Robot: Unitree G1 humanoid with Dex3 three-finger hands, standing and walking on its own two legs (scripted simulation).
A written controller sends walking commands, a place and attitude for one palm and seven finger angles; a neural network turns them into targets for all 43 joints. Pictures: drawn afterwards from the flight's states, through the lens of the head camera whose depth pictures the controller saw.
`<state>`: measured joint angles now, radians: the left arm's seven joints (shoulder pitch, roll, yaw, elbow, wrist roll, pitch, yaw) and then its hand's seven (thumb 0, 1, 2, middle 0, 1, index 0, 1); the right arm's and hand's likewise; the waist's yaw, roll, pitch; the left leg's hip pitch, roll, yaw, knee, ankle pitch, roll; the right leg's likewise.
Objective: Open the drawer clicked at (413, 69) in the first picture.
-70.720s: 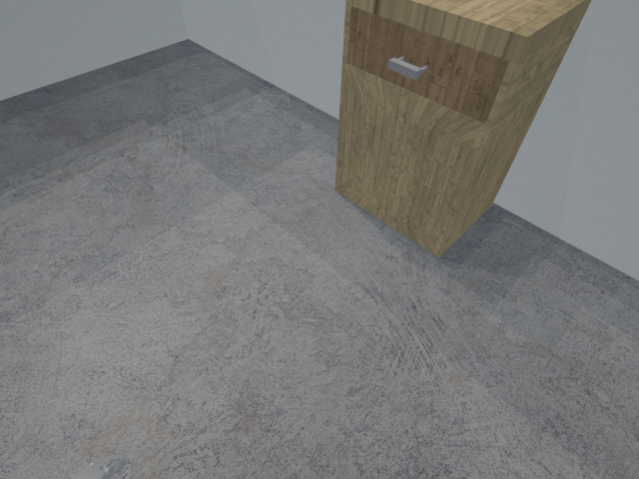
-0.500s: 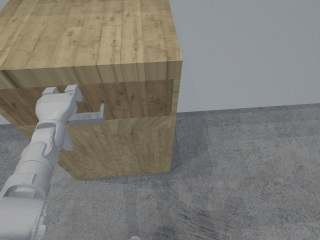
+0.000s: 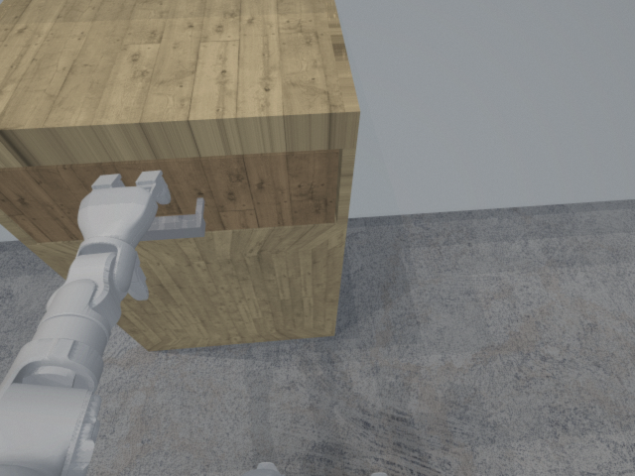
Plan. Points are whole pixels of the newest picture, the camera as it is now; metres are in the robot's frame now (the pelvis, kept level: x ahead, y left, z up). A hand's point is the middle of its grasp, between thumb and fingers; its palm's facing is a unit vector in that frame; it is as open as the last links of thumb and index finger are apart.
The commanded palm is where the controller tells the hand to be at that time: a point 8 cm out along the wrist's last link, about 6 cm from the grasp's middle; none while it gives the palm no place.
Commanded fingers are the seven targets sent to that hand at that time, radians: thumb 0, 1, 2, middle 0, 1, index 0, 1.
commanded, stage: lower the fingers behind the handle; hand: left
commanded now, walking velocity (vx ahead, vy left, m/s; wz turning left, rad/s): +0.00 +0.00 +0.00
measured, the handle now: (171, 216) +0.50 +0.24 -0.03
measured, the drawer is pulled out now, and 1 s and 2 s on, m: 0.00 0.00 0.00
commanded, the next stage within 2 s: close the thumb around the handle in 1.32 s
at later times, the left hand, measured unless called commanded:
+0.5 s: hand (142, 248) +0.43 +0.27 -0.01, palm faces -0.03 -0.04 -1.00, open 13.9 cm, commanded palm +0.41 +0.26 +0.04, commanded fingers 0.00 -0.50 0.30 -0.30 -1.20 -0.30 -1.20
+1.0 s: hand (151, 257) +0.43 +0.27 -0.04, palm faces -0.01 -0.03 -1.00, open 14.0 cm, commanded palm +0.41 +0.25 +0.01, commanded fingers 0.00 -0.50 0.30 -0.30 -1.20 -0.30 -1.20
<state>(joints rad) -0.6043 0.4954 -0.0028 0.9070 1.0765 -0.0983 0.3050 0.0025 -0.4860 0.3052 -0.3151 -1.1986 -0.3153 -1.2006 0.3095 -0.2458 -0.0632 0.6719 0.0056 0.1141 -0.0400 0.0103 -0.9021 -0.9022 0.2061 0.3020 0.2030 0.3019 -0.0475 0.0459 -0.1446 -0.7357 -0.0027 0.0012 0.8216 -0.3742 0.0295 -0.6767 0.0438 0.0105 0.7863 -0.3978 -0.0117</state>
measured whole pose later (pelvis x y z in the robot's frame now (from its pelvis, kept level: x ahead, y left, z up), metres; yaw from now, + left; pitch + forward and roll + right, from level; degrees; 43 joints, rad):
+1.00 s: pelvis -0.01 +0.01 -0.03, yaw -1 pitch +23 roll -3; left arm -0.61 0.47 0.04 0.97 1.11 -0.08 0.46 0.00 -0.49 0.31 -0.31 -1.20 -0.29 -1.19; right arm 0.30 -0.24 -0.06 0.71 -0.03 0.12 -0.01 0.01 -0.90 -0.90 0.21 0.30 0.20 0.30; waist -0.07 0.05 -0.19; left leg -0.97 0.01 0.00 1.02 -0.45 0.04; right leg -0.90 0.06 0.01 0.96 -0.46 0.00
